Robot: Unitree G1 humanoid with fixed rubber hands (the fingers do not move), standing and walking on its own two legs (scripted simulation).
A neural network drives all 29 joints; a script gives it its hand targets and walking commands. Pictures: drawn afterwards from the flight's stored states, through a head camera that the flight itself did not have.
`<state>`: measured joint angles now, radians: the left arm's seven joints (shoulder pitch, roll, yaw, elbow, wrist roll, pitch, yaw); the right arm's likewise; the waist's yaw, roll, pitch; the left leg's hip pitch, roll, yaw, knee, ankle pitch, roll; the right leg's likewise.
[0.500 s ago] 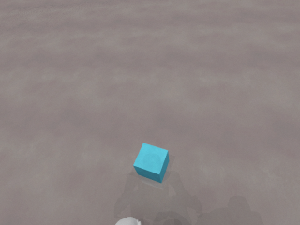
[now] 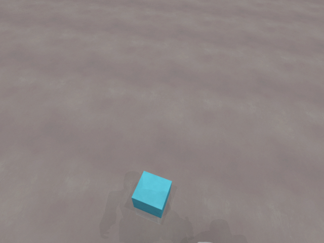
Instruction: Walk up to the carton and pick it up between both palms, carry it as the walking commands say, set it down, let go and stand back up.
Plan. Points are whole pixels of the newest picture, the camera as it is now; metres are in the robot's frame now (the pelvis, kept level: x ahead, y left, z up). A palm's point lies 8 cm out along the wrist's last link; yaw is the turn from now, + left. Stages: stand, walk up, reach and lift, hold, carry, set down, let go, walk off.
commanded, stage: walk up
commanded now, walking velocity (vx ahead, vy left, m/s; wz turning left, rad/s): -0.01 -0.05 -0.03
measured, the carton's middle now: (152, 194) +0.47 +0.05 -0.69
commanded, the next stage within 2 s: none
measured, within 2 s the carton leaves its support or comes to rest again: neither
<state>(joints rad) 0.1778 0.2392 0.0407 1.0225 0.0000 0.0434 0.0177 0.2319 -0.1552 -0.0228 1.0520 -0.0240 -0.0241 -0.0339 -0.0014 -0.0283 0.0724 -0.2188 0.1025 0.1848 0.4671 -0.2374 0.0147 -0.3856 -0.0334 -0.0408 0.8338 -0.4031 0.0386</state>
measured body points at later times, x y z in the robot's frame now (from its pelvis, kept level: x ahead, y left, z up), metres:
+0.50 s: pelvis -0.01 -0.04 +0.00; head +0.00 -0.05 +0.45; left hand +0.04 +0.18 -0.16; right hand +0.00 -0.28 -0.16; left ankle -0.01 +0.09 -0.74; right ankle +0.00 -0.14 -0.74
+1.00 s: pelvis -0.02 -0.02 +0.00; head -0.02 -0.02 +0.45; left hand -0.03 +0.20 -0.16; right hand -0.04 -0.24 -0.16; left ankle -0.01 +0.09 -0.74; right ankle +0.00 -0.14 -0.74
